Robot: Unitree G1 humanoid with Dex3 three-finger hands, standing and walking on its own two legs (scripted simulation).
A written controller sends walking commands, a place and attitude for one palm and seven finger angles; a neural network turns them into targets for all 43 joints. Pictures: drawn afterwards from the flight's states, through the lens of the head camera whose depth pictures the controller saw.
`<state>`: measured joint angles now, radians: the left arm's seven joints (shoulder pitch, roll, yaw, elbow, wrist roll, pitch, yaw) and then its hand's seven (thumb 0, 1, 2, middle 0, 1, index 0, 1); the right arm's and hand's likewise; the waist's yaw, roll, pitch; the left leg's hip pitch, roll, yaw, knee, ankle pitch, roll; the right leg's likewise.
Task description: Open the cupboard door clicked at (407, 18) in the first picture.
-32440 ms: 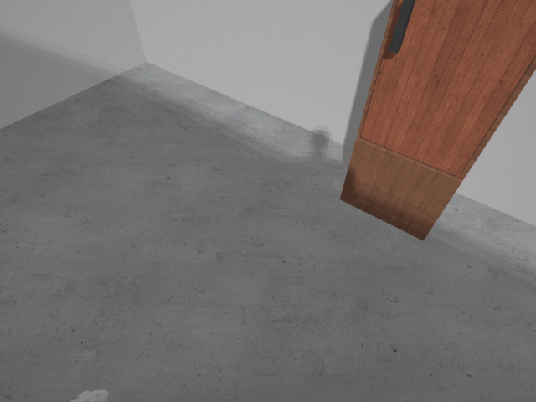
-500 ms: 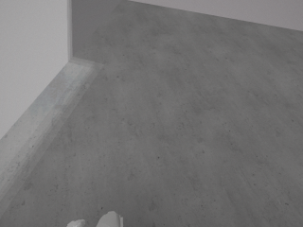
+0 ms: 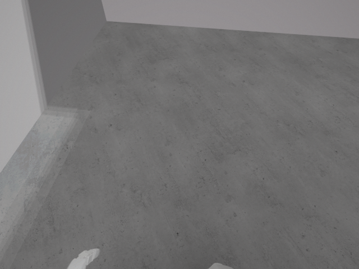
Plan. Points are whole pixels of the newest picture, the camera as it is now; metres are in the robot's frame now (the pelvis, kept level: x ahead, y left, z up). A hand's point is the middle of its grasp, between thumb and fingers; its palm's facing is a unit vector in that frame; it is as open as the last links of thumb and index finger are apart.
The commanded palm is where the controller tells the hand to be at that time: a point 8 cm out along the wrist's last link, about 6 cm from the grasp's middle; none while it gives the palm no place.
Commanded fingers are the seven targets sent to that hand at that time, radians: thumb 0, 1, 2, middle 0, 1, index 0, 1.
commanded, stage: walk to a spot facing it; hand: left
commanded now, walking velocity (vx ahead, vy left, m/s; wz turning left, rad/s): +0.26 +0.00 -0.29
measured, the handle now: out of the picture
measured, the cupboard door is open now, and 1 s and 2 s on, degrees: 43 43 43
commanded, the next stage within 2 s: turn to face it in 0.04 s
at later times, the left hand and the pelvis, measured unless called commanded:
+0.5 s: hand (119, 208) +0.29 +0.19 -0.15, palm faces +0.10 -0.97 -0.20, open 7.3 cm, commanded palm none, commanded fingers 0.00 0.90 0.90 -0.20 -0.30 -0.20 -0.30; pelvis +0.21 -0.01 +0.01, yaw +5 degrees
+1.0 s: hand (110, 202) +0.30 +0.21 -0.14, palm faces +0.40 -0.87 -0.28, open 7.3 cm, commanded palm none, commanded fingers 0.00 0.90 0.90 -0.20 -0.30 -0.20 -0.30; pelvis +0.30 -0.03 +0.01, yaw +24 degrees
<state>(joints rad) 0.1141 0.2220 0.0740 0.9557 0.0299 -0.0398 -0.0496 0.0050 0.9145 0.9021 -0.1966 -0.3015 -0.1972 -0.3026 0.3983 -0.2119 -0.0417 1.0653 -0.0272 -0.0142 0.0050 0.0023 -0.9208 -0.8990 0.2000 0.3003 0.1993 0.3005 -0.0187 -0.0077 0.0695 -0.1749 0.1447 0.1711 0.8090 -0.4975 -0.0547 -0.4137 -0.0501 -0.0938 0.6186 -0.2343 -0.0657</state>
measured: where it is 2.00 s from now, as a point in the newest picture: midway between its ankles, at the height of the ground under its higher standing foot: (196, 232)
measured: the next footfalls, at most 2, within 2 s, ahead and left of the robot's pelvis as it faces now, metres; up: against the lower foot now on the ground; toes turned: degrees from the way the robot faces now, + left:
left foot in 0.24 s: +0.22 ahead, +0.13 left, +0.00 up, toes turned +3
right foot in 0.48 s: +0.23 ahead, -0.12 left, +0.00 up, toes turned +0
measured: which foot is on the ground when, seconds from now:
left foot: up 0.00-0.22, down 0.24-0.48, up 0.50-0.72, down 0.74-1.00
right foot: down 0.00-0.24, up 0.26-0.46, down 0.48-0.74, up 0.76-1.00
